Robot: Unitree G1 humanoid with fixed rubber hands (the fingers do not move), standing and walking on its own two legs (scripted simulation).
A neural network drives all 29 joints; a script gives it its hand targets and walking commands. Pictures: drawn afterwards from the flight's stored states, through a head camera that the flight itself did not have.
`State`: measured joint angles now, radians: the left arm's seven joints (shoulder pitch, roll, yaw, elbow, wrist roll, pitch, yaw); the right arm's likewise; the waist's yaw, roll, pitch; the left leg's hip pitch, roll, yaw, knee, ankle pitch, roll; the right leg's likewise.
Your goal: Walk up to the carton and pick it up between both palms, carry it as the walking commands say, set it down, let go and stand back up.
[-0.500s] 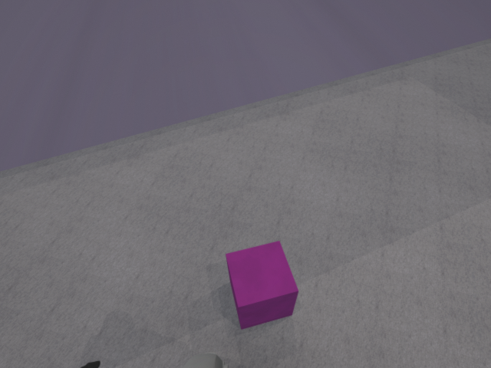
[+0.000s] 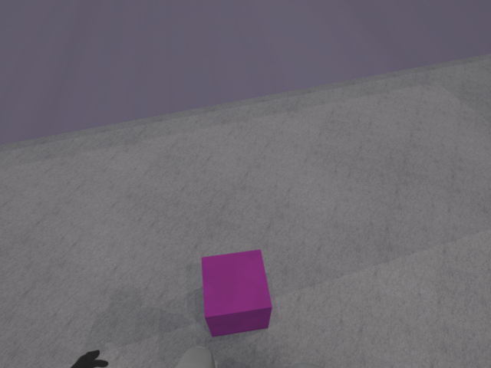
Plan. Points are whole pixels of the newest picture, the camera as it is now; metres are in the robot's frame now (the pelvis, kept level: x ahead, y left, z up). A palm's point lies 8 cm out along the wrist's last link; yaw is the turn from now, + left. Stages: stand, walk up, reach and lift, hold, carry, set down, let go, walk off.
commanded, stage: walk up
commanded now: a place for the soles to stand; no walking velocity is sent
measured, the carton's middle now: (235, 294) +0.44 +0.08 -0.61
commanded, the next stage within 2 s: none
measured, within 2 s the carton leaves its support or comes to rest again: neither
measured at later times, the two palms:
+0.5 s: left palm out of the picture +0.09 +0.29 -0.08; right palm out of the picture +0.13 -0.36 -0.09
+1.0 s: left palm out of the picture +0.06 +0.30 -0.08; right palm (472, 356) +0.18 -0.34 -0.08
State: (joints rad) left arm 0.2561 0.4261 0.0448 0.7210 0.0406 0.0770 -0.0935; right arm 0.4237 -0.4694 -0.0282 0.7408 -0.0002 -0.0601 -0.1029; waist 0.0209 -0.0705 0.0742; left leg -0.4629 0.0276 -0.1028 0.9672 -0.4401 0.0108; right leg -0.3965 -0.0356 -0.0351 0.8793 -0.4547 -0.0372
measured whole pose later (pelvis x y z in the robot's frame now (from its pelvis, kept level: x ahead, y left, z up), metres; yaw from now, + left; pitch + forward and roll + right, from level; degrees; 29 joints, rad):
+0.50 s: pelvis +0.04 -0.04 +0.00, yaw +6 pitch -3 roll +2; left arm 0.25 0.43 0.04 0.73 0.02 0.05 -0.01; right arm 0.36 -0.45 -0.03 0.74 0.00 -0.02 -0.08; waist 0.03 -0.01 0.11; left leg -0.43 0.00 0.00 0.76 -0.29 0.06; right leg -0.37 -0.02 -0.03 1.02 -0.55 -0.02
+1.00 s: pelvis +0.04 -0.03 +0.01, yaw +9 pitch -1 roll +0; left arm 0.22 0.42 0.04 0.82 0.02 0.01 -0.01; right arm 0.28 -0.45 -0.03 0.74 0.00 -0.02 -0.04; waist 0.03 0.02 0.11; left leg -0.40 -0.03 -0.10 0.77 -0.35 0.02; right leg -0.32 -0.04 -0.07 0.78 -0.44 -0.02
